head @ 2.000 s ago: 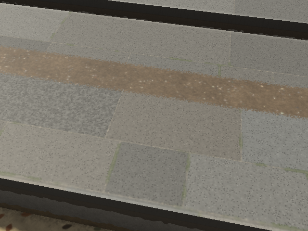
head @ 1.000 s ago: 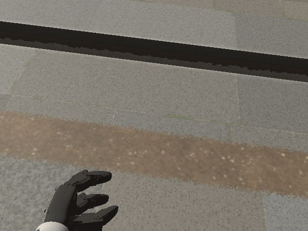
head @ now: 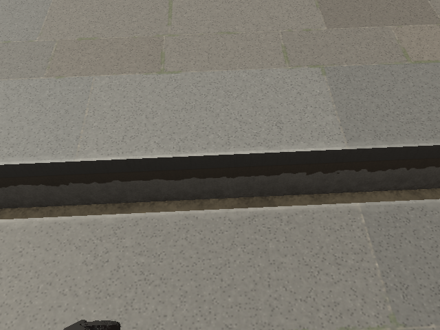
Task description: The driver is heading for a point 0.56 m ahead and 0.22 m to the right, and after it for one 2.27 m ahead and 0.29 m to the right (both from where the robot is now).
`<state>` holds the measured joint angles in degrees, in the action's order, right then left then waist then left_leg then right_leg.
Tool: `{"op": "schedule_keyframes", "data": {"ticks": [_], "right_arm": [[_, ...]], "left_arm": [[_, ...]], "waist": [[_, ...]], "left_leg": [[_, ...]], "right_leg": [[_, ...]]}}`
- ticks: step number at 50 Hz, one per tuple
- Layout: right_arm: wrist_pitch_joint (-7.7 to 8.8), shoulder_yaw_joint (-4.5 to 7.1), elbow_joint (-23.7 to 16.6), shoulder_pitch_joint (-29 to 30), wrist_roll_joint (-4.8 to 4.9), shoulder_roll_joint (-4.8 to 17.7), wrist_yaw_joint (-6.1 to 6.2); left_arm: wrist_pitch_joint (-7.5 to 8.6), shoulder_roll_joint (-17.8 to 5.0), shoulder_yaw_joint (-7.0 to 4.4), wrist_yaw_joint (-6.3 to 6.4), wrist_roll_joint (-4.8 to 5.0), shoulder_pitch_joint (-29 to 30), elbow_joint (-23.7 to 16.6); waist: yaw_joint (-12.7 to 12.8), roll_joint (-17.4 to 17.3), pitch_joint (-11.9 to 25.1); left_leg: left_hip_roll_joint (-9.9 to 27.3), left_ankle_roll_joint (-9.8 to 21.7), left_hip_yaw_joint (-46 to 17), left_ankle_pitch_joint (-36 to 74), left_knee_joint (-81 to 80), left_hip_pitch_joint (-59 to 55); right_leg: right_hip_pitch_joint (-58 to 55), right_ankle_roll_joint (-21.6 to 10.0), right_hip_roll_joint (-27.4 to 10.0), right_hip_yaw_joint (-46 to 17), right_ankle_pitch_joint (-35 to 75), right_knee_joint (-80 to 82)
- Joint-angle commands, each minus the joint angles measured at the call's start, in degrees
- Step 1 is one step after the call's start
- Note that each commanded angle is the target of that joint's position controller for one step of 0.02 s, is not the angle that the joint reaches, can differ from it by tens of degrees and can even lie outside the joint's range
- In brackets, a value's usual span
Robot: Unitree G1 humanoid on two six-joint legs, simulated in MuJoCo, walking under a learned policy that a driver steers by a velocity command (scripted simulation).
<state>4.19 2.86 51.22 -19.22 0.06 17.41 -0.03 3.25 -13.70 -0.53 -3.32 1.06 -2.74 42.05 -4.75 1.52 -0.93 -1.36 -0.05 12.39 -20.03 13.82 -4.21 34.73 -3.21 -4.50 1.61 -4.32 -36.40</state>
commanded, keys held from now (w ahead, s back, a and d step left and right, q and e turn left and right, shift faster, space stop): w+e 0.76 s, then e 0.14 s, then q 0.10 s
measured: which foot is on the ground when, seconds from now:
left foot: down 0.00-0.04, up 0.06-0.50, down 0.52-0.98, up 1.00-1.00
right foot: up 0.00-0.04, down 0.06-0.54, up 0.56-0.96, down 0.98-1.00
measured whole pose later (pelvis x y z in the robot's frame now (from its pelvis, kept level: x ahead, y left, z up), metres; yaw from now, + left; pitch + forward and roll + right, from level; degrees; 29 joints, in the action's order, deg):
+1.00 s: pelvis +0.46 -0.14 -0.01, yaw -33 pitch +2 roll +2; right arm 2.5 4.5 46.8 -16.5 0.6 17.0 0.5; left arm 0.2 -15.8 -3.7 -1.6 -0.6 -6.4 34.7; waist -3.8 0.8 -2.6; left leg 5.4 -3.0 9.7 -26.6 36.3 7.1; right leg 28.9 -3.2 -1.0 -0.3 -2.8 -32.5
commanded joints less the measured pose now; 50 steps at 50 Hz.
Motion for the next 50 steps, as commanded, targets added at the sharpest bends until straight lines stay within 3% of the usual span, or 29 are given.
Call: {"op": "schedule_keyframes", "data": {"ticks": [1, 2, 3, 4, 5, 6, 7, 8, 9, 11, 14, 17, 22, 25, 26, 27, 28, 29, 30, 31, 33, 37, 40, 44, 46, 47, 48, 49, 50], "right_arm": [[-1.14, 2.92, -4.0, 2.6, 0.35, 11.1, 1.07], [-1.52, 2.77, -4.6, 2.7, 0.46, 10.5, 1.45], [-0.86, 1.86, -6.1, 1.4, -0.72, 8.6, 1.57], [1.24, -0.62, -8.8, -4.2, -1.96, 0.7, 0.34], [3.27, 0.19, -9.1, 2.3, 0.0, 5.5, -0.66], [4.34, 0.58, -10.8, 6.4, 1.55, 7.0, -1.06], [4.66, 0.45, -11.2, 7.8, 0.97, 6.5, -0.64], [4.43, 0.97, -11.1, 7.7, -0.02, 7.2, -0.09], [3.59, 1.47, -11.3, 6.5, -0.35, 7.4, 0.14], [2.19, 1.47, -12.1, 5.4, -0.72, 6.0, 0.5], [1.49, 0.8, -13.9, 10.2, -0.96, 3.9, 1.06], [2.01, 0.15, -15.2, 16.3, -0.82, 2.1, 0.68], [2.89, 1.17, -17.3, 20.8, 0.22, 4.2, -0.83], [3.58, 2.49, -16.0, 14.0, 0.3, 5.6, -0.96], [3.82, 3.32, -15.2, 7.2, -0.91, 7.8, -0.7], [3.59, 4.5, -14.7, -0.8, -2.13, 12.5, -0.25], [2.74, 4.63, -13.3, -2.9, -0.44, 12.1, -0.79], [2.29, 3.35, -14.5, -0.3, 0.57, 6.8, -0.45], [1.54, 2.74, -14.6, 1.5, 0.1, 5.1, 0.0], [1.13, 2.31, -14.4, 3.8, -0.4, 4.5, 0.14], [1.09, 1.84, -13.8, 6.6, -1.0, 3.0, 0.27], [1.79, 2.89, -11.2, 5.6, -0.88, 5.1, 0.05], [1.21, 3.38, -10.1, 6.7, -0.74, 6.4, 0.17], [-0.49, 3.95, -9.1, 6.6, 0.47, 8.4, 0.97], [-0.94, 4.16, -8.6, 5.8, 1.44, 9.0, 1.13], [-1.21, 4.18, -8.2, 5.7, 2.12, 9.3, 1.02], [-1.35, 3.88, -7.7, 5.8, 2.31, 8.8, 0.86], [-1.06, 2.87, -7.3, 3.3, 1.32, 6.1, 0.58], [-0.61, 0.43, -8.6, 0.8, -2.35, 0.0, -0.04]], "left_arm": [[0.0, -8.0, -3.41, -0.51, -0.27, -3.0, -5.0], [-0.24, -10.8, -5.37, 0.06, -0.19, -12.0, -3.0], [-0.88, -16.4, -7.47, 1.42, -0.38, -20.9, -1.7], [-0.57, -21.1, -7.84, 1.51, -0.28, -19.0, -3.1], [-0.33, -16.2, -6.72, 1.26, -0.22, -21.1, -3.9], [-0.01, -13.4, -6.06, 1.33, -0.55, -19.0, -4.3], [0.0, -11.6, -5.64, 1.38, -0.08, -15.1, -4.7], [-0.16, -10.3, -5.25, 1.53, -0.26, -10.8, -6.1], [-0.05, -9.0, -4.78, 1.69, -0.94, -9.0, -7.2], [0.29, -9.5, -5.01, 2.25, -0.85, -8.4, -7.6], [0.41, -11.3, -5.71, 3.64, -0.57, -11.7, -6.5], [-0.24, -11.1, -5.83, 4.26, 0.21, -14.7, -5.4], [-1.33, -10.7, -5.84, 4.73, 0.31, -18.7, -4.2], [-1.82, -9.8, -5.58, 4.89, 0.15, -16.2, -5.2], [-1.82, -6.8, -4.5, 4.78, -0.03, -15.6, -6.2], [-1.49, -2.9, -3.33, 4.94, 0.13, -21.0, -7.6], [-0.94, -5.3, -3.13, 4.67, 0.98, -24.7, -8.4], [-1.15, -10.2, -4.56, 4.46, 1.23, -21.2, -7.4], [-1.65, -11.2, -4.92, 4.38, 0.59, -15.8, -8.2], [-1.96, -10.4, -4.97, 4.3, 0.04, -13.6, -8.9], [-2.42, -8.2, -4.9, 3.64, 0.34, -14.2, -8.8], [-2.8, -5.6, -3.95, 3.7, -0.01, -11.9, -9.0], [-2.63, -4.8, -3.5, 3.18, -0.24, -8.8, -9.0], [-2.57, -4.6, -3.68, 1.51, -0.38, -4.0, -10.2], [-3.04, -5.1, -4.05, 0.94, -0.71, -3.7, -10.9], [-3.12, -5.7, -4.6, 0.88, -1.1, -6.4, -10.4], [-2.94, -7.0, -5.6, 1.12, -1.5, -12.0, -8.4], [-2.8, -10.2, -6.67, 1.94, -1.87, -16.3, -7.1], [-2.63, -14.8, -6.68, 3.27, -3.33, -19.1, -7.5]], "waist": [[6.0, -6.0, 4.0], [10.4, -4.7, 8.4], [13.2, 2.3, 13.9], [6.4, 13.9, 18.8], [11.5, 7.5, 21.6], [11.5, 5.3, 14.3], [8.7, -0.3, 9.4], [6.1, -1.4, 5.9], [4.0, -0.4, 5.1], [2.6, 0.6, 4.6], [4.2, 1.1, 3.2], [6.8, 2.7, 3.0], [8.2, 4.3, 3.0], [3.6, 5.9, 4.1], [0.7, 3.5, 10.1], [0.7, -8.8, 19.1], [1.7, -22.3, 21.8], [0.3, -13.5, 13.4], [-0.3, -8.2, 7.3], [1.1, -6.2, 3.2], [3.9, -8.6, -0.3], [4.1, -6.6, -0.2], [3.7, -5.9, -0.5], [2.0, -7.7, 0.6], [2.3, -8.2, 1.5], [4.1, -7.5, 2.7], [7.2, -5.7, 5.5], [8.8, -1.2, 8.3], [7.4, 13.5, 14.6]], "left_leg": [[16.5, 5.8, -2.4, 59.8, 14.3, -2.0], [14.1, 4.0, -1.0, 57.8, 26.0, 3.0], [11.3, 1.6, -0.5, 38.1, 44.1, 17.8], [-1.0, -1.4, -7.0, -12.5, 61.8, 43.9], [0.9, -0.6, -17.1, -12.4, 67.2, 51.1], [3.4, 0.4, -16.9, -6.7, 66.3, 54.5], [5.6, 0.4, -16.5, -2.2, 61.7, 52.0], [7.1, -0.3, -16.2, 0.1, 57.2, 48.1], [8.1, -0.8, -16.7, 1.0, 55.1, 43.6], [8.1, -2.4, -16.0, 2.4, 50.3, 40.6], [7.0, -4.0, -15.4, 11.1, 40.6, 41.5], [4.1, -3.5, -15.0, 21.3, 27.4, 38.0], [0.9, -1.8, -15.9, 20.2, 17.3, 33.2], [0.3, 1.1, -14.9, 16.8, 11.4, 23.3], [6.5, 4.2, -19.7, 18.2, 12.8, 10.8], [20.3, 12.3, -39.2, 14.8, 12.2, -9.8], [28.0, 18.1, -60.1, -2.0, 5.6, -14.6], [25.9, 16.0, -54.9, -11.3, 4.0, -9.1], [23.0, 13.1, -45.4, -9.8, 4.0, -1.9], [20.0, 11.7, -38.8, -5.5, 2.6, 5.4], [16.1, 10.2, -30.0, 0.0, -0.8, 14.3], [17.0, 12.1, -21.2, 12.1, -3.8, 14.5], [16.3, 10.9, -13.5, 25.3, -1.8, 13.3], [15.4, 7.6, -6.4, 33.5, 2.7, 13.1], [16.7, 6.7, -6.7, 36.3, 6.5, 11.3], [16.5, 6.0, -7.0, 38.8, 10.2, 10.7], [14.7, 4.7, -6.0, 39.5, 17.1, 11.2], [11.3, 1.9, -3.8, 32.7, 27.4, 16.1], [5.5, -1.9, -3.5, -12.6, 49.0, 31.2]], "right_leg": [[-7.7, -2.8, 5.2, 4.5, -6.2, 1.8], [-20.5, -4.8, 7.3, 4.0, -2.9, 5.8], [-37.8, -8.7, -2.0, -9.9, 0.8, 6.1], [-56.3, -19.3, -14.4, -41.1, -4.0, 11.0], [-58.0, -19.2, -14.7, -45.4, -8.5, 16.3], [-52.0, -16.7, -12.8, -36.9, -6.0, 17.0], [-42.5, -14.9, -10.0, -30.2, -2.0, 17.7], [-33.4, -14.0, -8.1, -25.6, 3.2, 18.6], [-27.8, -13.9, -6.5, -23.2, 6.0, 20.0], [-22.0, -14.4, -5.0, -20.4, 10.0, 21.7], [-19.5, -13.4, -3.0, -16.9, 12.8, 21.8], [-19.1, -10.6, -0.2, -14.9, 10.6, 19.1], [-23.3, -9.2, -2.2, -22.4, 3.1, 13.1], [-24.1, -7.2, -0.7, -25.6, 2.5, 6.5], [-20.1, -5.0, 2.4, -22.1, 1.0, -4.7], [-4.0, -0.6, 9.6, -14.2, -14.1, -24.5], [9.1, 0.8, 9.3, -11.7, -31.5, -36.1], [14.0, 1.7, 5.7, -12.2, -27.2, -41.8], [14.6, 2.2, 4.0, -9.8, -22.5, -43.1], [13.0, 2.2, 2.4, -9.0, -19.3, -40.6], [8.2, 1.9, 0.0, -8.5, -15.9, -36.2], [8.4, 3.3, -1.5, -7.5, -9.9, -28.4], [5.9, 3.7, -1.4, -5.9, -2.4, -17.2], [-3.2, 3.4, 1.3, -0.7, 3.5, -4.7], [-6.9, 1.8, 2.6, -0.5, -0.4, -0.9], [-11.1, 0.6, 4.1, -0.3, -0.9, 2.6], [-19.3, -0.9, 6.3, 0.6, 3.7, 7.5], [-29.3, -2.6, 4.9, -1.4, 19.2, 9.0], [-44.7, -9.7, -12.0, -19.7, 53.4, 4.6]]}}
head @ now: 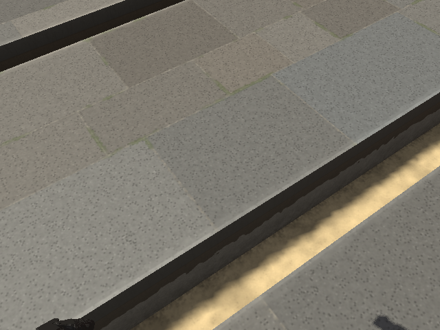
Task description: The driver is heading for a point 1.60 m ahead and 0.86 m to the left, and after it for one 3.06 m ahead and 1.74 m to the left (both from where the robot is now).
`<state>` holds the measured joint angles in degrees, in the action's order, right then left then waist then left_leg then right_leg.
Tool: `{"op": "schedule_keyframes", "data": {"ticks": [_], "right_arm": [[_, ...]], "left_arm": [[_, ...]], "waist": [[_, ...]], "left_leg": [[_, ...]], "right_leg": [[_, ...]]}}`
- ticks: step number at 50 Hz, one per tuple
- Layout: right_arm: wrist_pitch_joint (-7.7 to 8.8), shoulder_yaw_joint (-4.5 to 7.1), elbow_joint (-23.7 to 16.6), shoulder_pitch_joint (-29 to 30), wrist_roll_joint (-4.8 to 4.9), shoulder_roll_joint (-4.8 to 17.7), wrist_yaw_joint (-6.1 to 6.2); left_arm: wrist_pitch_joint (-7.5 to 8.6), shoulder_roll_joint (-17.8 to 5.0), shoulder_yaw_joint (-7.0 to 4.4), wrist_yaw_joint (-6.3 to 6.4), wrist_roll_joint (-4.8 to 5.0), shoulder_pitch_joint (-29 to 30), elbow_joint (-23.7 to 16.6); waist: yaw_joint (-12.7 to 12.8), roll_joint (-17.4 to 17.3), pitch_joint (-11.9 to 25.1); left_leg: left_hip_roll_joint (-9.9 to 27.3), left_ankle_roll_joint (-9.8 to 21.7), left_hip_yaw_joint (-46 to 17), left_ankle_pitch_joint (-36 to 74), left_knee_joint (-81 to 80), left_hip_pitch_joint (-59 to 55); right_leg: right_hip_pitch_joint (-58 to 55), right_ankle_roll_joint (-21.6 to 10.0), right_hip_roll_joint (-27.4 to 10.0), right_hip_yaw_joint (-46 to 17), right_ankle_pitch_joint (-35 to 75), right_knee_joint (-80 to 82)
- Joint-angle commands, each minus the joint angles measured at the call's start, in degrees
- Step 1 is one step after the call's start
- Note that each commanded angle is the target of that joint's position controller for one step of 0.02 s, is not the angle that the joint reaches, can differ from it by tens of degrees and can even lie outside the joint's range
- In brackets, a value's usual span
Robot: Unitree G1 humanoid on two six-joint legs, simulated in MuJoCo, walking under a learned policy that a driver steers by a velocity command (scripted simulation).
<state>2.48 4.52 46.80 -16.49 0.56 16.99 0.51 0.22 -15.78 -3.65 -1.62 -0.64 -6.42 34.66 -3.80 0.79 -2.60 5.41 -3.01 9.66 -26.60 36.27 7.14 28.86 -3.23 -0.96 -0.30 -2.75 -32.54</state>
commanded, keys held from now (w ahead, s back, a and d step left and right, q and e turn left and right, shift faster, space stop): q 1.00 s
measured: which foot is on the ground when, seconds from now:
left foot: up 0.00-0.42, down 0.44-0.94, up 0.96-1.00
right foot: down 0.00-0.44, up 0.46-0.92, down 0.94-1.00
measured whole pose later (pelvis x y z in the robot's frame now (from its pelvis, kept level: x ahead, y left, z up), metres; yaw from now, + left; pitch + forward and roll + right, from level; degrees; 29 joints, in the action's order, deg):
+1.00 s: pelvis +0.03 -0.01 +0.02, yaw +31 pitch +1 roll -1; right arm -3.8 4.6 37.2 -10.1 1.4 20.1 1.8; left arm 0.6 -16.4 -4.6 -0.1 -1.1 -6.1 44.3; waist -1.7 -2.8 -3.1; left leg -6.4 0.5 -12.7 -26.1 43.5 22.8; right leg 15.1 -0.1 2.1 -2.8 -13.5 -27.9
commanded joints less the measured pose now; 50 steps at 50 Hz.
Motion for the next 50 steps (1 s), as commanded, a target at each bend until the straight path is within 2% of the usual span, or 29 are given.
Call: {"op": "schedule_keyframes", "data": {"ticks": [1, 2, 3, 4, 5, 6, 8, 12, 15, 18, 19, 21, 22, 23, 24, 25, 26, 27, 28, 29, 31, 36, 39, 44, 46, 47, 48, 49, 50], "right_arm": [[0.84, -1.88, -1.4, -10.2, -0.65, 1.4, -1.22], [-0.37, -0.34, -0.7, -6.1, 1.5, 6.7, -1.0], [-1.33, -0.32, -1.9, -2.1, 1.78, 6.3, -0.48], [-2.36, -0.4, -1.3, -0.2, 0.96, 5.5, 0.53], [-3.45, -0.18, -1.2, -0.2, 0.58, 5.5, 1.21], [-4.49, -0.04, -0.4, -2.0, 0.48, 5.0, 1.62], [-5.52, 0.27, -0.5, -3.0, 0.23, 4.5, 2.48], [-6.44, 0.44, -2.9, 1.2, 0.21, 4.1, 3.03], [-7.0, 0.54, -4.4, 3.1, 0.32, 4.0, 2.45], [-6.95, 0.61, -4.6, 1.8, 0.22, 3.6, 1.23], [-6.89, 0.7, -4.3, 0.9, 0.24, 3.6, 0.77], [-6.86, 0.89, -2.7, -3.2, -0.02, 3.2, -0.26], [-6.71, 1.27, -2.6, -4.3, -0.87, 4.5, -0.37], [-6.43, 2.63, -4.1, -4.1, -1.26, 11.1, 0.54], [-5.3, 3.09, -5.3, -3.9, -2.44, 15.3, 0.23], [-3.97, 2.67, -6.6, -0.5, -3.7, 14.0, 0.29], [-2.94, 2.28, -7.1, 2.7, -2.72, 12.3, 0.68], [-2.58, 1.83, -7.8, 5.0, -1.3, 10.5, 0.91], [-2.58, 1.36, -8.2, 6.3, -0.16, 9.3, 1.18], [-2.7, 0.95, -8.3, 5.5, 0.09, 8.5, 1.41], [-2.86, 0.82, -8.2, 3.2, 0.23, 8.3, 1.69], [-4.23, 1.82, -9.0, 1.5, 0.38, 10.7, 2.63], [-4.78, 2.29, -10.2, 3.0, 0.19, 11.7, 2.35], [-5.52, 2.6, -12.5, 6.0, 0.84, 12.2, 1.16], [-6.05, 2.31, -13.5, 8.3, 1.62, 11.4, 1.42], [-6.13, 1.95, -13.7, 7.0, 1.47, 9.9, 1.53], [-5.9, 0.95, -13.4, 3.8, 0.35, 6.4, 1.32], [-5.37, 1.65, -15.5, 4.1, 1.0, 8.4, 1.5], [-4.91, 3.01, -14.0, 2.4, 0.23, 13.3, 1.46]], "left_arm": [[0.95, -10.3, -1.79, 0.86, -1.64, -14.2, -1.3], [0.97, -7.4, -1.5, -0.09, -0.81, -12.7, -0.4], [1.28, -6.4, -1.03, -0.44, -0.27, -10.2, 1.2], [1.53, -4.8, -0.34, -0.48, -0.29, -7.3, 2.1], [1.72, -3.6, 0.09, -0.51, -0.58, -4.1, 2.5], [2.04, -3.8, 0.01, -0.46, -1.25, -1.9, 3.1], [2.58, -4.1, -0.39, 0.18, -1.93, 0.7, 3.7], [1.66, -5.3, -1.41, 2.17, -0.87, 1.2, 4.9], [0.51, -5.9, -1.99, 3.01, -0.34, 2.0, 5.7], [-0.28, -6.6, -2.54, 3.12, 0.49, 2.5, 6.5], [-0.56, -6.7, -2.63, 3.11, 0.88, 3.2, 6.8], [-1.34, -6.5, -2.78, 3.12, 2.28, 4.5, 7.3], [-1.66, -5.2, -2.78, 3.06, 3.01, 2.6, 8.4], [-1.76, -2.4, -2.38, 2.78, 1.54, 1.0, 7.9], [-1.23, -3.9, -2.69, 3.27, 0.88, 7.9, 4.5], [-1.13, -5.4, -3.14, 3.5, 0.88, 9.9, 4.0], [-1.57, -5.7, -3.37, 3.96, 0.9, 8.0, 5.0], [-2.09, -6.2, -3.68, 4.61, 0.39, 6.0, 6.5], [-2.34, -6.7, -3.87, 4.95, -0.12, 5.0, 6.9], [-2.33, -6.3, -3.8, 4.98, -0.02, 4.8, 7.0], [-2.11, -5.5, -3.44, 4.99, 0.96, 5.1, 6.4], [-0.91, -5.0, -2.79, 4.42, 1.36, 7.2, 5.7], [-0.32, -5.4, -2.53, 3.46, 1.52, 7.2, 5.6], [1.03, -6.6, -2.61, 1.76, 1.38, 3.3, 5.7], [1.6, -6.5, -2.78, 1.36, 1.12, -0.5, 6.9], [1.46, -7.9, -3.11, 1.52, 0.66, -2.1, 7.3], [1.07, -11.5, -3.53, 1.88, -0.37, -2.1, 6.4], [0.79, -14.5, -4.13, 1.55, -1.99, -1.4, 6.8], [0.86, -11.7, -3.42, 1.61, -1.5, 1.0, 5.3]], "waist": [[5.1, 14.3, 28.7], [7.3, 6.8, 25.2], [6.3, 6.0, 17.7], [5.3, 2.9, 13.8], [3.6, 3.7, 10.9], [2.0, 5.3, 9.5], [0.8, 6.7, 8.5], [2.6, 5.9, 8.1], [3.3, 6.2, 7.0], [3.0, 6.4, 7.2], [2.3, 6.3, 7.3], [-0.1, 5.1, 7.3], [0.1, 1.0, 5.3], [2.7, -15.3, 3.2], [-0.1, -18.9, 1.7], [1.0, -13.6, 2.1], [2.9, -11.7, 2.6], [3.9, -8.3, 3.5], [4.4, -7.7, 4.3], [4.4, -7.5, 5.5], [3.6, -7.1, 7.1], [1.5, -9.1, 6.2], [1.0, -10.6, 5.3], [2.2, -11.4, 6.9], [4.6, -10.6, 7.5], [4.3, -8.0, 8.7], [2.4, 4.4, 10.0], [1.4, 17.6, 6.7], [1.4, 11.6, 6.0]], "left_leg": [[-3.3, 0.0, -13.6, -16.9, 37.2, 21.9], [-2.0, -0.3, -15.6, -13.2, 38.7, 22.1], [-1.2, 0.0, -14.6, -12.0, 37.1, 25.5], [0.2, -0.1, -15.0, -9.1, 33.8, 24.9], [0.6, -0.3, -15.2, -5.9, 30.5, 21.4], [0.2, -0.6, -14.5, -2.7, 28.6, 17.1], [-0.5, -0.6, -13.5, -0.4, 25.4, 14.9], [-0.3, 0.2, -12.2, 1.0, 20.0, 17.2], [-0.1, 0.9, -10.3, 1.1, 16.9, 16.8], [-0.9, 2.4, -7.9, 1.2, 11.8, 13.4], [-1.4, 3.3, -6.9, 2.6, 8.6, 11.5], [-3.6, 6.1, -4.5, 9.8, -3.3, 5.6], [-2.7, 8.5, -8.8, 14.2, -10.4, 3.2], [10.6, 14.0, -29.2, 28.8, -16.2, -0.9], [17.2, 22.2, -42.2, 31.2, -21.1, 4.2], [15.3, 21.6, -37.9, 31.2, -20.9, 3.7], [12.2, 18.3, -32.5, 32.1, -19.4, 3.2], [9.9, 15.7, -29.7, 32.9, -17.9, 2.3], [8.9, 14.6, -28.1, 35.7, -16.9, 1.4], [8.0, 14.5, -27.3, 38.9, -16.2, 0.9], [7.4, 14.9, -27.5, 40.5, -15.6, -2.7], [5.6, 14.6, -30.3, 30.6, -15.4, -4.9], [4.7, 15.4, -33.0, 24.8, -15.5, -0.2], [3.6, 15.0, -39.0, 30.3, -12.6, 1.7], [1.1, 12.4, -39.0, 28.5, -9.7, 3.7], [-1.3, 9.7, -36.9, 21.3, -6.9, 7.4], [-8.2, 6.2, -28.7, 3.1, 5.6, 14.8], [-13.3, 3.8, -20.4, -12.8, 16.6, 24.3], [-9.6, 1.8, -20.9, -10.4, 26.4, 25.4]], "right_leg": [[-41.7, -19.5, -26.4, -30.8, 47.6, 3.5], [-35.0, -17.9, -22.0, -25.6, 35.2, 6.7], [-30.6, -14.9, -18.8, -20.2, 25.5, 8.1], [-24.6, -12.2, -16.5, -17.1, 17.9, 9.7], [-18.3, -10.8, -14.7, -13.7, 13.2, 12.0], [-13.2, -10.1, -13.5, -10.9, 10.6, 14.3], [-10.9, -10.1, -13.5, -8.6, 7.5, 16.1], [-14.0, -10.8, -15.4, -7.3, -2.9, 17.7], [-14.6, -10.9, -16.7, -6.3, -7.1, 18.6], [-15.3, -9.9, -16.8, -3.8, -6.7, 17.7], [-15.3, -9.1, -16.6, -2.7, -6.7, 16.7], [-13.7, -5.4, -14.6, 0.8, -9.0, 12.0], [-10.3, -1.2, -11.6, 4.2, -13.2, 5.2], [2.1, 4.9, -3.6, 10.6, -23.8, -12.4], [9.8, 6.2, 3.2, 2.9, -35.0, -22.1], [11.0, 6.1, 2.0, -2.2, -31.9, -29.6], [10.8, 5.9, 1.2, -3.4, -26.8, -31.8], [10.2, 6.3, 0.7, -4.1, -23.7, -32.5], [9.8, 6.9, 0.5, -4.5, -21.2, -32.8], [8.4, 7.4, 1.1, -4.2, -19.5, -34.0], [8.7, 8.0, 1.7, -4.8, -17.2, -32.7], [6.7, 9.1, 1.8, -5.8, -15.0, -17.3], [0.9, 8.9, 2.6, -5.5, -16.5, -10.7], [-7.5, 7.0, 3.6, -5.4, -17.4, -1.4], [-14.9, 5.6, 2.9, -4.2, -8.6, 10.2], [-21.0, 3.9, -1.4, -6.0, -3.1, 12.7], [-27.4, -0.6, -13.1, -16.4, 8.5, 13.4], [-23.5, -10.0, -21.5, -28.3, 15.8, 15.4], [-22.2, -12.5, -22.1, -26.5, 13.8, 15.4]]}}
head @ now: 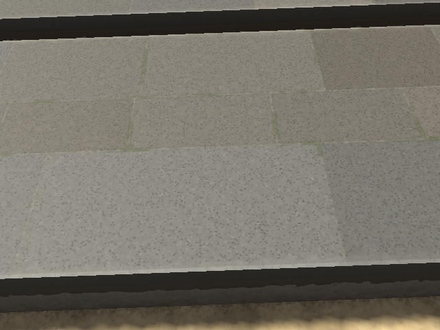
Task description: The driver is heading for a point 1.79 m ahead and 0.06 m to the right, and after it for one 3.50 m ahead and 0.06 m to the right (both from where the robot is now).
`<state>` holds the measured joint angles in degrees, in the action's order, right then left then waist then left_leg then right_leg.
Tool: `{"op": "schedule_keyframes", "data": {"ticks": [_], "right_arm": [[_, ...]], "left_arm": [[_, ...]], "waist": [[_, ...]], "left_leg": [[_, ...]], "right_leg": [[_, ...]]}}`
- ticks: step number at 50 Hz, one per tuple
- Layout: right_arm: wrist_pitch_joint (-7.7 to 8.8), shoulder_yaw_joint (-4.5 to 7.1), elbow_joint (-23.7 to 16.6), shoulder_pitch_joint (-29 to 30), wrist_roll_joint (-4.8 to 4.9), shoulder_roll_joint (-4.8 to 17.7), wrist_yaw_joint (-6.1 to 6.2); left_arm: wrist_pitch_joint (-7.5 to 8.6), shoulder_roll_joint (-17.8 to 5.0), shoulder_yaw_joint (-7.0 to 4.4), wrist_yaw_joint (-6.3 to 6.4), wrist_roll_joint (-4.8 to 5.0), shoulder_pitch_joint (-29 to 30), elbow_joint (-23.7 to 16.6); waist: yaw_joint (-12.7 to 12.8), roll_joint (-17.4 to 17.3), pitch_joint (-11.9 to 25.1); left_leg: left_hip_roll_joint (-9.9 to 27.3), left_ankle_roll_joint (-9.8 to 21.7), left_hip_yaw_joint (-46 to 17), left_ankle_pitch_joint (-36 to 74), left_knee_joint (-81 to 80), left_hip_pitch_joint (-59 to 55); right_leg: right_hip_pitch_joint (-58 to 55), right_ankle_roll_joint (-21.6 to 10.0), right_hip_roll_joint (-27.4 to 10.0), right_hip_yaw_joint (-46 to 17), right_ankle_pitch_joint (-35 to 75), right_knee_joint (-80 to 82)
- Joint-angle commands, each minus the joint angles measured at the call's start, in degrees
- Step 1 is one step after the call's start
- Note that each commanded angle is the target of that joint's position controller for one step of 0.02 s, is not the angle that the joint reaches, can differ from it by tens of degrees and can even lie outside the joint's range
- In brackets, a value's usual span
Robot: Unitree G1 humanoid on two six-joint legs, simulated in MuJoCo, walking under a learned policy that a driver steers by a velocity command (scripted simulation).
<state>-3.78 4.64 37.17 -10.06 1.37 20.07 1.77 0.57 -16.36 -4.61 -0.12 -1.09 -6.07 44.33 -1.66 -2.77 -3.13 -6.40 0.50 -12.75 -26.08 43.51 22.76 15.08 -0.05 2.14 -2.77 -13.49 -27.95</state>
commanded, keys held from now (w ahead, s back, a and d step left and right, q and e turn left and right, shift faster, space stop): q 0.04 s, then no key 0.80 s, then w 0.16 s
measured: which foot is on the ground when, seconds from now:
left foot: up 0.00-0.28, down 0.30-1.00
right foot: down 0.00-1.00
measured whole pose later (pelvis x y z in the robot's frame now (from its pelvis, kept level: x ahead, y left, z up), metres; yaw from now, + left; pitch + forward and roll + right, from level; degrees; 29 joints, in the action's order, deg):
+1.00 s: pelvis +0.01 +0.03 +0.00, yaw +7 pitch +0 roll +1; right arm -1.1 2.1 43.2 -16.8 0.2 14.5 0.9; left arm 1.1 -16.0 -1.3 0.8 1.0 -14.3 52.3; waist 0.3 0.1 0.2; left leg -2.5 2.2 -2.5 -20.3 32.4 12.1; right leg 15.6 -1.6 -1.8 -0.2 -25.3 -38.5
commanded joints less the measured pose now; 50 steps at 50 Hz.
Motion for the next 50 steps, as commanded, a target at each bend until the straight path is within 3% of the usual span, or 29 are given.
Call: {"op": "schedule_keyframes", "data": {"ticks": [1, 2, 3, 6, 9, 10, 12, 14, 15, 16, 17, 18, 19, 21, 24, 25, 27, 28, 42, 43, 44, 45, 47, 48, 50], "right_arm": [[1.23, 3.64, -3.3, -4.1, -0.14, 11.3, -0.01], [0.57, 3.64, -2.2, -4.9, -0.06, 10.2, 0.15], [0.12, 3.24, -2.3, -4.4, -0.32, 8.9, 0.21], [0.08, 1.73, -4.1, -2.4, 0.24, 5.0, -0.2], [0.41, 0.06, -5.2, -0.4, -0.62, 2.5, -0.65], [0.61, -0.42, -5.6, 0.1, -0.83, 1.8, -0.89], [0.97, -0.35, -5.0, -1.3, -0.59, 2.7, -1.21], [1.14, -0.29, -2.7, -5.7, -0.92, 2.3, -1.4], [1.03, -0.22, -2.9, -6.1, -1.3, 3.4, -1.21], [0.81, 0.31, -3.9, -6.4, -1.6, 7.5, -0.64], [1.18, 0.02, -3.8, -2.6, -2.83, 7.9, -1.3], [1.95, -0.72, -5.3, 0.4, -2.69, 4.4, -1.83], [2.64, -1.48, -4.6, 0.9, -2.92, 2.5, -2.01], [3.56, -1.31, -3.9, 2.1, -1.96, 3.2, -1.98], [3.55, -1.93, -2.5, 0.3, -2.11, 1.5, -1.86], [3.1, -2.0, -2.8, -1.1, -2.29, 1.1, -1.91], [2.81, -1.92, -2.4, -0.4, -2.31, 1.8, -1.99], [2.75, -1.96, -2.4, -0.1, -2.24, 1.5, -1.95], [3.1, -1.71, 1.2, -1.5, -2.0, -0.3, -1.44], [2.91, -1.39, 1.9, -2.4, -2.04, 0.5, -1.17], [2.66, -0.86, 2.3, -3.2, -1.68, 1.7, -0.91], [2.44, -0.6, 2.3, -4.0, -1.53, 2.2, -0.78], [2.66, -0.04, 2.7, -6.7, -1.31, 4.0, -0.63], [3.06, 0.23, 3.2, -8.1, -1.08, 4.7, -0.54], [4.02, 0.27, 3.6, -8.4, -0.75, 4.3, -0.32]], "left_arm": [[0.37, -8.3, -1.64, 0.38, -0.49, 3.4, -5.1], [0.15, -7.0, -1.22, 0.61, 0.09, 4.9, -5.5], [-0.02, -6.5, -0.93, 0.81, 0.95, 4.9, -5.3], [-0.91, -7.3, -0.99, 0.84, 0.84, 1.2, -3.9], [-1.47, -8.6, -1.27, 0.67, 1.28, 1.0, -3.2], [-1.7, -9.6, -1.51, 0.5, 1.53, 0.8, -2.9], [-2.04, -10.7, -1.67, 0.22, 2.13, -0.1, -2.1], [-1.86, -9.3, -0.85, -0.05, 3.15, 0.2, -1.4], [-1.35, -7.4, -0.04, -0.34, 3.0, -2.1, -0.3], [-0.66, -4.3, 1.11, -0.85, 0.72, -3.4, -0.6], [-0.39, -2.3, 1.76, -0.48, 0.56, -1.1, -2.2], [-0.68, -6.1, 1.1, -0.06, 0.64, 0.6, -1.9], [-0.74, -5.8, 1.14, -0.07, 0.75, 1.0, -1.7], [-1.04, -5.2, 1.42, 0.35, 0.3, -0.6, -0.6], [-0.58, -5.8, 2.05, -0.3, 0.33, -3.1, 0.0], [-0.48, -8.1, 1.47, -0.53, 0.93, -2.9, 1.0], [-0.32, -5.9, 1.98, -0.8, 0.86, -2.0, 1.1], [-0.27, -5.9, 2.01, -0.74, 0.71, -2.0, 1.4], [-0.29, -5.6, 2.51, 1.28, 1.0, -5.3, 4.9], [-0.44, -5.9, 2.42, 1.52, 0.83, -6.0, 5.3], [-0.52, -6.2, 2.2, 1.72, 1.26, -6.7, 5.7], [-0.35, -6.0, 2.17, 1.73, 1.59, -6.6, 5.5], [0.79, -4.6, 2.43, 1.5, 1.96, -3.5, 3.7], [1.57, -4.1, 2.48, 1.26, 2.32, -2.4, 2.9], [3.13, -4.5, 2.25, 0.39, 2.52, -3.0, 2.6]], "waist": [[-1.5, 12.3, 5.4], [-1.8, 10.7, 4.6], [-0.9, 10.9, 3.6], [1.3, 11.3, 4.0], [3.1, 12.8, 5.6], [3.6, 13.6, 5.6], [3.6, 13.9, 5.9], [1.1, 12.1, 6.4], [1.1, 9.7, 6.9], [2.9, -1.2, 9.6], [3.9, -12.7, 8.0], [2.3, -8.3, 5.6], [2.7, -7.7, 5.2], [3.0, -7.4, 4.3], [3.1, -4.7, 5.6], [1.3, 0.2, 3.7], [2.1, 2.0, 2.3], [2.0, 2.3, 2.2], [2.8, 2.2, 3.4], [2.7, 1.5, 4.4], [2.4, 0.4, 4.1], [1.8, -0.7, 1.8], [0.1, -5.4, -2.7], [-0.2, -7.1, -4.3], [0.2, -7.4, -4.4]], "left_leg": [[2.7, -2.7, 2.4, -7.1, 23.1, 9.8], [3.3, -3.8, 3.1, -4.3, 25.1, 10.0], [3.6, -4.7, 3.3, -2.1, 27.0, 10.8], [4.0, -5.6, 5.9, -0.3, 20.9, 9.9], [6.3, -5.8, 8.6, -1.2, 6.4, 3.8], [6.7, -5.6, 10.1, -2.0, 1.8, 0.8], [6.1, -5.1, 12.3, 1.3, -6.7, -4.1], [4.7, -2.9, 14.3, 14.1, -20.8, -13.8], [6.6, -1.3, 11.0, 20.2, -24.3, -19.4], [16.4, 1.4, -0.9, 36.7, -23.6, -25.1], [21.5, 8.3, -6.2, 32.8, -23.8, -15.0], [19.8, 10.3, -5.7, 25.5, -25.2, -13.6], [18.1, 9.2, -4.2, 22.4, -25.0, -13.4], [15.8, 6.9, -2.1, 21.4, -23.6, -13.5], [12.1, 4.0, 0.6, 18.4, -21.7, -11.7], [10.5, 3.2, 2.2, 15.3, -22.4, -11.2], [10.0, 2.9, 2.4, 14.5, -21.4, -11.0], [10.1, 3.1, 2.6, 15.8, -21.0, -11.1], [8.0, 2.4, 5.1, 20.9, -19.8, -11.3], [7.5, 2.6, 5.3, 15.7, -20.1, -11.9], [7.3, 3.7, 4.8, 5.0, -20.5, -11.6], [8.5, 5.2, 2.3, -7.3, -22.4, -10.0], [15.0, 9.1, -8.1, -20.6, -28.8, -8.9], [18.3, 11.2, -13.1, -21.8, -30.7, -8.9], [20.6, 12.7, -15.9, -16.1, -29.5, -9.2]], "right_leg": [[-7.2, -13.7, -21.3, -17.7, 22.7, 10.1], [-7.2, -11.6, -18.1, -13.1, 19.2, 9.6], [-7.4, -11.5, -17.1, -11.4, 19.8, 9.4], [-9.6, -12.8, -15.4, -8.0, 19.7, 9.7], [-11.0, -12.6, -15.5, -6.4, 17.3, 8.9], [-10.0, -12.5, -15.8, -6.0, 17.9, 8.7], [-9.1, -12.2, -16.1, -6.3, 19.7, 7.4], [-5.4, -9.8, -14.9, -4.6, 19.8, 4.5], [-1.9, -6.1, -13.3, -3.4, 14.9, 3.1], [2.9, -0.8, -8.5, 1.4, 3.0, -5.5], [3.1, 1.4, -4.9, 3.4, -12.1, -4.7], [2.7, 2.9, -5.2, 2.6, -13.5, -7.8], [2.7, 3.0, -5.1, 2.1, -11.0, -7.0], [1.3, 3.3, -5.5, 1.4, -3.6, -2.8], [-5.1, 2.6, -6.8, 0.7, 8.7, 2.1], [-2.9, 1.7, -6.2, 1.2, 5.8, 1.2], [-2.3, 1.6, -6.1, 1.2, 4.5, 2.4], [-2.3, 1.8, -6.1, 1.0, 5.2, 2.6], [-4.1, 2.0, -6.2, 1.2, 5.6, 2.2], [-4.1, 1.8, -5.4, 2.0, 0.9, 1.6], [-2.5, 1.2, -3.8, 3.8, -7.1, -0.7], [0.8, 0.5, -2.9, 4.9, -13.0, -2.7], [9.1, -0.8, -1.8, 5.8, -14.0, -9.5], [11.7, -1.9, -2.4, 5.0, -13.2, -11.9], [13.5, -4.2, -4.2, 2.0, -15.7, -14.4]]}}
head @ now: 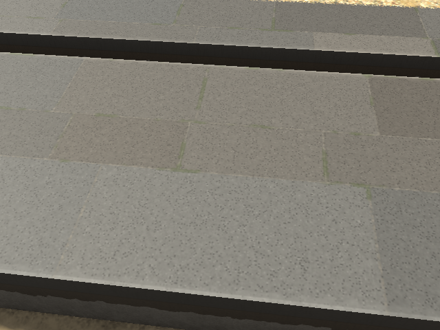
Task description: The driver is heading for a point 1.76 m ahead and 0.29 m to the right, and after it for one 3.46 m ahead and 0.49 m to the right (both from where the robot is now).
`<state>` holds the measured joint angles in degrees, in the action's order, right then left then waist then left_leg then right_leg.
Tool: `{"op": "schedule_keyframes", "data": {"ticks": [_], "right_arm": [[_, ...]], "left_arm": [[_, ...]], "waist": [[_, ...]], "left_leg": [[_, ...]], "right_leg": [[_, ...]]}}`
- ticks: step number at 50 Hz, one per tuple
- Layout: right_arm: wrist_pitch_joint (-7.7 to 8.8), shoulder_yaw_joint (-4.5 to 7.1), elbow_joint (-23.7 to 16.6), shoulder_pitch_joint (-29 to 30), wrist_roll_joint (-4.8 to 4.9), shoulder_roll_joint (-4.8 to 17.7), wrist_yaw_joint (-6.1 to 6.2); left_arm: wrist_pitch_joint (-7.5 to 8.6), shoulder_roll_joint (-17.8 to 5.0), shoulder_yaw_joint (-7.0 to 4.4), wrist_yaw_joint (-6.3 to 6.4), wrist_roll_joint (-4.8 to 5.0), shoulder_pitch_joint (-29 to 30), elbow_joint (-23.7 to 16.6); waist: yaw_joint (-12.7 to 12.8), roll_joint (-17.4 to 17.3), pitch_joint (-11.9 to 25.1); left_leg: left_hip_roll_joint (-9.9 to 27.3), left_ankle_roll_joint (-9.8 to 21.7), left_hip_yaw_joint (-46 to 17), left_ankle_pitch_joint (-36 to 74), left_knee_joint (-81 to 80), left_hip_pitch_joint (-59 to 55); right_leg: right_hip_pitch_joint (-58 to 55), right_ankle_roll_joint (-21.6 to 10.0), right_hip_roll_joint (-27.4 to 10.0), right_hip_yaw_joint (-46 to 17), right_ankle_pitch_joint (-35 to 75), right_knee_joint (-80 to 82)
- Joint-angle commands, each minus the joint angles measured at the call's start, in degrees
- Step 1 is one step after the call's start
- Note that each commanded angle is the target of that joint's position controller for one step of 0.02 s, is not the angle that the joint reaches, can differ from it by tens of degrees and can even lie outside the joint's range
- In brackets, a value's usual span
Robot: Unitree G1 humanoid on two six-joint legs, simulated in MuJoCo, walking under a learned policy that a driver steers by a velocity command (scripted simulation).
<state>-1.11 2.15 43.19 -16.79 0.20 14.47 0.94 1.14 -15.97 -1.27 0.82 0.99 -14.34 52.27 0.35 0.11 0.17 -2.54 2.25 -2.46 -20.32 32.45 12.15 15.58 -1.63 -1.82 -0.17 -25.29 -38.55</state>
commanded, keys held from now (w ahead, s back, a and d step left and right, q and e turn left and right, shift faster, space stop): w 1.00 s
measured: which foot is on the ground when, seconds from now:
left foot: down 0.00-0.08, up 0.10-0.44, down 0.46-1.00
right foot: down 0.00-0.50, up 0.52-1.00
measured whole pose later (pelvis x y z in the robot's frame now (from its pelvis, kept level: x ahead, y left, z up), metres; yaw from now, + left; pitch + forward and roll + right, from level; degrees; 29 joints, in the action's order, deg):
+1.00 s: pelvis +0.50 -0.06 -0.02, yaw +0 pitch +3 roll +0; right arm 4.7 3.6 51.7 -31.7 3.0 15.5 2.6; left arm 5.6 -14.4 -1.4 -3.6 0.4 2.1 40.6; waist -4.0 2.1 -1.5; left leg 5.3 -4.2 3.5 -23.8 3.6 -18.2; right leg 42.4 -3.8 -2.8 -0.4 9.9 -32.4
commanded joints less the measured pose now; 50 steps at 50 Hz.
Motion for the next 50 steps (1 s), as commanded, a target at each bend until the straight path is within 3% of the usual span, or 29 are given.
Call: {"op": "schedule_keyframes", "data": {"ticks": [1, 3, 4, 5, 7, 11, 17, 19, 20, 21, 22, 23, 24, 25, 26, 27, 28, 29, 31, 34, 35, 36, 38, 39, 41, 44, 45, 48, 50], "right_arm": [[1.54, 2.57, -2.7, -0.3, 0.7, 9.3, 0.55], [1.5, 2.19, -4.6, 6.1, 0.96, 8.0, 0.69], [2.09, 1.22, -6.7, 9.7, 0.72, 4.5, 0.5], [3.68, 1.18, -9.3, 10.2, 1.16, 4.7, 0.66], [5.93, 1.85, -7.7, 6.7, 2.47, 7.2, -0.1], [6.45, 2.18, -7.0, 7.8, 0.95, 6.4, -1.78], [6.43, 0.73, -11.7, 17.6, 0.3, 1.7, -3.57], [5.61, 1.57, -11.6, 14.7, 0.46, 3.6, -3.25], [5.75, 2.83, -8.7, 5.4, 0.48, 5.2, -3.68], [5.98, 3.56, -7.4, 0.3, -0.04, 7.4, -3.76], [5.73, 3.48, -9.1, 5.3, -0.07, 7.7, -3.33], [5.69, 4.02, -8.6, 2.9, 0.85, 7.7, -2.92], [5.87, 4.83, -6.2, -5.4, 0.99, 9.5, -2.82], [5.45, 5.7, -4.8, -9.5, 1.61, 14.8, -3.09], [6.05, 4.5, -6.0, -9.4, 1.08, 12.6, -4.22], [6.53, 3.49, -5.7, -6.9, 1.71, 8.6, -4.16], [6.77, 2.75, -6.0, -3.3, 1.84, 6.8, -4.26], [7.24, 2.14, -6.0, -0.6, 2.13, 5.6, -4.52], [7.87, 1.53, -5.1, 3.0, 1.79, 4.6, -4.08], [8.28, 2.63, -2.1, -0.3, 1.43, 8.0, -2.41], [8.5, 3.49, -0.5, -5.6, 0.23, 9.9, -1.78], [8.3, 3.54, 1.0, -8.2, 0.77, 9.9, -0.99], [8.85, 3.44, 3.5, -14.2, 1.84, 8.5, 0.92], [8.56, 3.48, 4.7, -15.8, 2.06, 8.0, 2.09], [7.88, 3.31, 6.1, -18.5, 3.47, 7.3, 1.45], [6.2, 2.95, 2.5, -9.0, 4.0, 8.6, 2.62], [6.88, 2.85, 3.0, -10.0, 4.33, 9.2, 1.95], [7.24, 3.56, 3.6, -6.4, 3.13, 11.3, 2.04], [6.16, 4.86, 4.5, -9.5, 1.57, 14.6, 1.76]], "left_arm": [[3.26, -4.7, -1.12, -1.08, 0.56, 3.4, -4.7], [3.97, -5.3, -1.71, -1.47, 0.06, -7.1, -0.1], [4.16, -9.5, -2.94, -1.28, -0.69, -14.0, 2.0], [4.4, -14.7, -4.24, -1.78, -0.73, -17.6, 2.2], [4.66, -8.8, -2.46, -1.22, -0.86, -13.5, -0.1], [4.03, -5.6, -1.2, -1.05, -1.12, -10.2, -1.2], [2.85, -9.7, -1.62, 0.86, -1.76, -11.5, 1.4], [3.24, -9.7, -2.18, 0.17, -1.18, -11.2, 1.6], [3.28, -10.8, -2.76, 0.13, -2.15, -9.2, 1.9], [3.14, -10.3, -2.89, 0.31, -1.68, -4.6, 0.3], [2.41, -8.8, -2.33, -0.15, -0.66, -7.1, 0.6], [1.81, -7.7, -1.82, 0.06, -0.78, -9.7, 2.0], [1.61, -7.7, -1.58, 0.15, -1.07, -9.3, 1.9], [1.89, -3.9, -0.57, -0.17, -2.42, -14.1, 0.6], [4.01, -2.7, -0.58, -1.2, -0.53, -16.7, 0.5], [4.75, -9.7, -2.94, -1.49, 1.73, -11.4, -0.1], [3.98, -10.8, -3.71, -1.43, 2.54, -7.6, -1.7], [2.83, -8.0, -3.38, -1.38, 1.61, -7.1, -1.7], [1.38, -5.2, -3.26, -1.14, 1.26, -6.4, -2.6], [1.58, -2.5, -2.55, -0.74, -0.85, -3.2, -4.6], [2.08, -3.2, -3.0, -1.09, -1.53, -0.5, -5.3], [2.8, -3.4, -3.02, -1.7, -1.51, 2.0, -6.8], [4.58, -4.3, -3.59, -1.87, 1.81, 14.0, -10.9], [4.57, -3.3, -3.0, -1.63, 1.93, 16.8, -12.3], [3.4, -3.0, -2.81, -1.39, 2.49, 17.0, -13.2], [3.64, 0.0, -0.88, -4.48, 0.61, 18.0, -14.3], [3.8, 0.2, -0.87, -4.82, 0.31, 19.5, -14.3], [5.46, -1.8, -0.94, -4.48, -0.71, 23.5, -16.0], [6.07, -4.1, -1.74, -4.04, -0.8, 20.2, -15.7]], "waist": [[-0.4, -9.9, -6.4], [4.8, -5.8, -3.4], [7.1, 3.6, -2.9], [7.6, 16.1, -2.3], [4.6, 9.0, -5.5], [2.8, 6.0, -4.0], [3.7, 7.1, -4.4], [2.1, 8.1, -3.4], [-2.1, 8.7, 0.3], [-5.6, 7.2, 2.5], [-3.9, 5.0, 0.2], [-6.1, 4.6, 0.6], [-9.4, 2.9, 4.4], [-5.9, -11.8, 10.7], [-3.7, -17.7, 13.2], [-3.6, -10.9, 6.6], [-2.2, -6.9, 2.3], [-0.5, -2.6, -0.2], [2.2, -2.4, -2.8], [1.8, -1.0, -3.9], [-0.7, 0.5, -1.4], [-1.3, 0.3, -1.1], [-3.8, -6.9, -6.3], [-4.1, -6.9, -9.1], [-3.6, -4.6, -10.6], [-1.1, -0.3, -10.5], [-1.7, 1.3, -7.8], [-0.3, -6.1, -9.6], [1.0, -10.1, -5.3]], "left_leg": [[16.4, 10.2, -24.2, -19.2, -16.9, 1.7], [10.3, 5.5, -14.1, -12.0, -9.5, 12.7], [3.5, 0.9, -4.1, -7.1, 5.0, 22.0], [-0.9, -1.9, 1.0, -10.0, 21.6, 31.8], [3.5, -1.3, -3.5, -6.7, 34.1, 40.2], [7.7, -1.6, -0.4, 7.6, 27.1, 35.1], [3.1, -2.3, 6.5, 23.1, 6.2, 15.3], [2.5, -1.8, 6.1, 21.4, 7.5, 9.6], [5.8, -0.3, 0.2, 26.3, 16.4, 7.5], [5.1, 1.1, -0.1, 21.1, 16.7, 4.9], [-0.3, 1.8, 7.3, 6.1, 7.2, 5.0], [-1.5, 4.1, 9.2, 8.6, 1.4, -1.3], [1.9, 6.8, 4.9, 13.4, -0.9, -14.6], [16.7, 13.0, -13.3, 18.8, -3.2, -28.6], [23.5, 21.8, -37.5, 16.1, -13.2, -28.2], [23.8, 21.9, -34.1, 14.7, -15.8, -19.8], [23.0, 20.6, -26.7, 17.4, -16.6, -12.6], [21.4, 19.3, -22.2, 16.6, -18.8, -6.4], [17.8, 16.3, -16.0, 9.4, -23.7, 0.1], [16.1, 16.0, -7.4, 25.7, -25.1, -0.4], [17.8, 16.0, -9.0, 25.4, -22.2, -8.5], [18.1, 15.0, -8.7, 23.6, -20.6, -12.2], [19.0, 11.8, -11.2, 12.9, -23.4, -22.5], [19.0, 12.1, -10.9, 7.9, -25.8, -22.0], [19.5, 11.7, -12.6, 4.0, -28.7, -25.6], [13.5, 8.6, 3.0, 5.9, -34.4, 0.5], [15.5, 8.2, 3.4, 8.7, -35.9, 2.0], [14.4, 3.9, 8.7, 19.1, -33.9, -8.8], [17.8, 3.4, 8.0, 43.5, -22.9, -18.1]], "right_leg": [[10.8, -3.8, -0.6, -0.7, -4.4, -0.5], [-8.2, -4.6, 0.1, -0.8, 5.3, 10.6], [-15.2, -6.9, -7.4, -13.9, -3.5, 16.7], [-21.0, -13.6, -18.9, -36.9, -8.7, 26.2], [-22.5, -14.3, -19.0, -34.9, -2.1, 25.7], [-19.8, -9.1, -12.5, -16.6, 23.7, 26.7], [-6.4, -8.6, -7.4, -4.1, 35.1, 31.2], [-5.2, -9.0, -7.1, -2.4, 35.5, 30.3], [-9.0, -8.7, -12.3, -2.7, 45.1, 25.0], [-10.3, -6.9, -11.7, -1.2, 52.3, 20.0], [-11.5, -7.1, -8.5, -1.1, 54.6, 16.5], [-11.6, -7.3, -8.8, -2.0, 59.5, 7.9], [-3.8, -6.2, -8.1, -2.6, 57.7, -5.1], [11.0, -3.4, -0.4, 0.2, 12.7, -27.1], [23.6, -2.7, 7.0, -6.4, -7.0, -39.8], [26.5, -3.4, 2.4, -8.8, -3.5, -44.0], [25.2, -3.2, -0.4, -7.5, 0.7, -44.5], [23.2, -2.2, -2.8, -7.5, 4.1, -41.0], [19.1, -1.7, -6.4, -7.7, 7.5, -32.2], [20.0, 0.9, -5.8, -4.3, 11.1, -23.5], [26.6, 1.3, -5.6, -3.9, 15.2, -27.0], [32.2, 1.0, -6.2, -4.6, 17.7, -25.6], [46.9, 1.0, -6.9, -6.7, 17.2, -19.0], [49.2, 2.1, -6.5, -6.8, 19.9, -15.4], [53.5, 1.9, -4.9, -6.5, 18.2, -14.6], [21.9, 0.8, -2.3, 0.5, 40.7, 0.9], [15.1, -0.2, -1.1, 1.6, 43.8, -0.8], [16.5, -2.8, -0.4, 0.9, 39.9, 5.6], [13.7, -3.5, 1.2, 2.3, 27.9, 9.4]]}}
Next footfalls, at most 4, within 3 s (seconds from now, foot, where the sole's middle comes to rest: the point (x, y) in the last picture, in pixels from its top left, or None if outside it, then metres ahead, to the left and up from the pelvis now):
0.46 left None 0.29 0.11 -0.77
1.04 right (294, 255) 0.79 -0.20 -0.77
1.68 left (222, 181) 1.12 0.04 -0.77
2.10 right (277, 155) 1.26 -0.19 -0.77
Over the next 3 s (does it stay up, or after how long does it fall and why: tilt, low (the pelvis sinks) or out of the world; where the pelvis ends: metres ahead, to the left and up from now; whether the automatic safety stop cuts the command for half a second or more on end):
stays up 1.20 -0.10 -0.01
